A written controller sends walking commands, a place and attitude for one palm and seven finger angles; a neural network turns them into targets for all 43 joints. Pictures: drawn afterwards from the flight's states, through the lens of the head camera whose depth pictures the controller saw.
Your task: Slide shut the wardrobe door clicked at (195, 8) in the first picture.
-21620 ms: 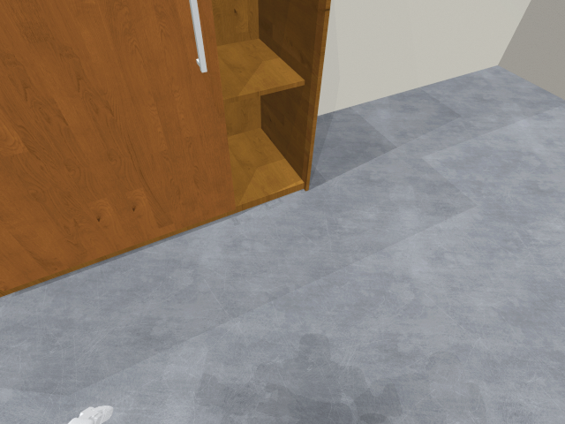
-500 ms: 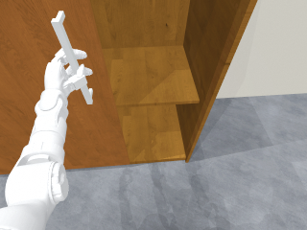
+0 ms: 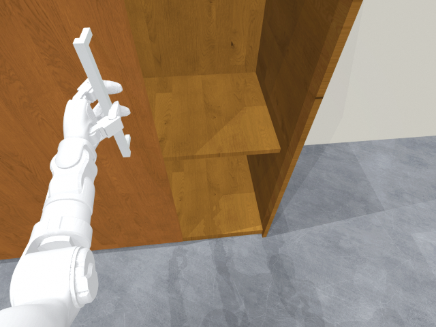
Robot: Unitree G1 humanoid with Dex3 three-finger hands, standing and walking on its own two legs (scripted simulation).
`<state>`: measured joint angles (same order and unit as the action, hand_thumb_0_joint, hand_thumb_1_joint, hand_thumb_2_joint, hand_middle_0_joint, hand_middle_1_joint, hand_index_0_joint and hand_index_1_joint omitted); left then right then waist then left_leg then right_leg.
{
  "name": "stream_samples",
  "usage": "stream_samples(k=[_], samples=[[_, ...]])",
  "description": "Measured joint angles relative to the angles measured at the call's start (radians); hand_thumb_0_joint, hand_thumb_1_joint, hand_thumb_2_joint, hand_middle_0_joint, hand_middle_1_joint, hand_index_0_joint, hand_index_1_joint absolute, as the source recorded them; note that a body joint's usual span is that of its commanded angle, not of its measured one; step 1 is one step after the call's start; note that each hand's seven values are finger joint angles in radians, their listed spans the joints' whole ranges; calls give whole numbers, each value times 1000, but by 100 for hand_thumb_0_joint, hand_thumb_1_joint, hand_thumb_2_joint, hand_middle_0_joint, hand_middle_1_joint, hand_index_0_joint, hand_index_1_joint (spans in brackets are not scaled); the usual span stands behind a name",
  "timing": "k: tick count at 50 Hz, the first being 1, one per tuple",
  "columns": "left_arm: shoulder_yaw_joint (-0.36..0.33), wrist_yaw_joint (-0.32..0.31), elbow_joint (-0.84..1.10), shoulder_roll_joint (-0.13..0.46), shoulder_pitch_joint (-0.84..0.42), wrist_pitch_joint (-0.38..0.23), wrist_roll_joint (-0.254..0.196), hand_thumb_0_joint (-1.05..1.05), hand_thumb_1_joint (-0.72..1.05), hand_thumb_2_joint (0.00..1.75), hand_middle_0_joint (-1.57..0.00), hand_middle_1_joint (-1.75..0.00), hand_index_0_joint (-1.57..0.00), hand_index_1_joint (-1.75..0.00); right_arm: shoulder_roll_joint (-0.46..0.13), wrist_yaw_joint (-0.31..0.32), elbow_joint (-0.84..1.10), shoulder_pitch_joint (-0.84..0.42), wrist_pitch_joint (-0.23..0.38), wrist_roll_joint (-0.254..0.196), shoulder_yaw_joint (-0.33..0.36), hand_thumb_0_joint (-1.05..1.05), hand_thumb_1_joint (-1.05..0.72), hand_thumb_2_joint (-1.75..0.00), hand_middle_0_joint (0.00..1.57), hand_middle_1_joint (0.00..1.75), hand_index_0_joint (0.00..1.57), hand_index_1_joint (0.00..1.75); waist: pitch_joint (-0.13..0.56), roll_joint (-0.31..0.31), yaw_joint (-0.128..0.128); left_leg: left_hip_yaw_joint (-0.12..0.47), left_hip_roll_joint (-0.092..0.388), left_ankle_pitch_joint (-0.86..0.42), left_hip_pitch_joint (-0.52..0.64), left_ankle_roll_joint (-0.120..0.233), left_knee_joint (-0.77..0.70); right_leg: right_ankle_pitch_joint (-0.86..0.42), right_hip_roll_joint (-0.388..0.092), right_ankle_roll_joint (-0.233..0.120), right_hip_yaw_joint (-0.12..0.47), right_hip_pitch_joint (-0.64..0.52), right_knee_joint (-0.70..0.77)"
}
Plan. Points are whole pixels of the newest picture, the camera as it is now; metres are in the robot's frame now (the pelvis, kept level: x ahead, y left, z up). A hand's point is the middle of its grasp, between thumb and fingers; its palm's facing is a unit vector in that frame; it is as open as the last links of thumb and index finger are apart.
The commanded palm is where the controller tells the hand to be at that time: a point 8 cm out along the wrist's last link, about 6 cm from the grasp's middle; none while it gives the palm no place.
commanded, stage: grip the handle and tug to test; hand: left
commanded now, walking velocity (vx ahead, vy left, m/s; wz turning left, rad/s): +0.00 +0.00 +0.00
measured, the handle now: (109, 103) +0.51 +0.21 +0.13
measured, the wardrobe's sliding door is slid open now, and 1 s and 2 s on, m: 0.38 0.36 0.31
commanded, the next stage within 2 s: tug the door sideways, standing still in 0.14 s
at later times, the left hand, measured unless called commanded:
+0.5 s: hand (119, 118) +0.46 +0.17 +0.13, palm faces +0.11 -0.99 +0.00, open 5.2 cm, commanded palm +0.43 +0.20 +0.13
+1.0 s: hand (130, 119) +0.46 +0.16 +0.13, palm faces +0.13 -0.99 -0.04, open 5.5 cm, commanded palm +0.43 +0.15 +0.13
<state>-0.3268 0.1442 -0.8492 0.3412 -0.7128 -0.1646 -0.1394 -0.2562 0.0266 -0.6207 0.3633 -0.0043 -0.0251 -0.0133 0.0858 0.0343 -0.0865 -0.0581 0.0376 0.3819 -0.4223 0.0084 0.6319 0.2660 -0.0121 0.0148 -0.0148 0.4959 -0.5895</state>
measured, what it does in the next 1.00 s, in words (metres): stands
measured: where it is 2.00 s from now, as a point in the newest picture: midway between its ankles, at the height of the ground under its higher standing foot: outside the picture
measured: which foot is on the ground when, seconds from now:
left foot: down 0.00-1.00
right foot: down 0.00-1.00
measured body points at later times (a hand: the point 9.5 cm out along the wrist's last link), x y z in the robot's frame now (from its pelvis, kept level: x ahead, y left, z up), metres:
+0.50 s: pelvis +0.02 +0.00 +0.00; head +0.07 +0.00 +0.45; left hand +0.45 +0.23 +0.14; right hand +0.13 -0.24 -0.12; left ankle -0.05 +0.11 -0.72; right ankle +0.01 -0.13 -0.72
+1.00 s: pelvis +0.00 +0.00 +0.00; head +0.06 +0.00 +0.44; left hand +0.45 +0.21 +0.14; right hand +0.07 -0.24 -0.13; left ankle -0.05 +0.11 -0.73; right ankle +0.01 -0.13 -0.73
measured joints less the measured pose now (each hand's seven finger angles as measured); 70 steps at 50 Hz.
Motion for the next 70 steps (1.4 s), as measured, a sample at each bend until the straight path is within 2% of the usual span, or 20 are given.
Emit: stream_samples(k=[7,14,17,21,26,32,45,62,65,70], samples=[[11,-23,155,-24,109,55,-24,1,81,82,-31,-139,-32,-136,2,-7,19,-1,-4,-6,10,1,-90,-90,20,30,20,30,6,10,5,-14,4,4,45,0,-35,1,6,3,13,-37,31],[28,-27,283,-55,187,107,-28,2,81,82,-29,-138,-30,-135,8,-6,24,-19,-9,-7,12,1,-90,-90,20,30,20,30,9,15,21,-11,3,6,86,1,-66,7,7,4,11,-79,61],[51,-26,273,-65,159,124,-19,1,80,83,-32,-138,-32,-136,9,1,17,-32,-13,-5,11,1,-90,-90,20,30,20,30,2,14,31,8,0,10,88,0,-64,14,2,5,-7,-91,62],[88,-57,224,-88,83,142,0,1,80,84,-36,-139,-37,-137,10,3,-5,-52,-11,3,16,1,-90,-90,20,30,20,30,-6,13,48,37,-8,9,66,-1,-49,18,-7,3,-34,-84,53],[116,-108,156,-110,22,125,6,1,79,86,-37,-139,-40,-139,13,-4,-27,-63,0,16,20,1,-90,-90,20,30,20,30,-4,17,60,58,-17,4,39,-1,-35,19,-17,2,-50,-66,40],[142,-150,71,-111,-29,82,7,1,81,86,-36,-140,-36,-140,25,-16,-51,-48,19,23,16,0,-90,-90,20,30,20,30,-3,14,58,68,-23,4,17,-2,-15,25,-23,2,-57,-49,20],[203,-186,-26,-111,-100,18,-7,1,83,85,-32,-140,-27,-140,20,-32,-113,14,68,30,21,1,-90,-90,20,30,20,30,-13,14,52,81,-31,5,-25,-2,25,29,-31,3,-66,-16,-13],[246,-222,-66,-158,-147,-8,0,0,82,85,-34,-140,-29,-140,22,-47,-117,-4,127,37,22,1,-90,-90,20,30,20,30,-12,13,55,83,-35,3,-51,-3,40,32,-36,2,-65,13,-35],[224,-194,-74,-134,-148,-17,62,-1,79,84,-36,-140,-31,-140,20,-11,-111,-42,87,22,10,1,-90,-90,20,30,20,30,-45,18,45,74,-29,-1,-17,0,24,24,-29,5,-57,-18,-17],[252,-190,-68,-96,-152,-2,67,-2,75,84,-41,-140,-35,-140,23,46,-78,-71,46,4,13,1,-90,-90,20,30,20,30,-95,14,49,55,-28,8,34,-1,26,39,-27,-10,-38,-41,-59]])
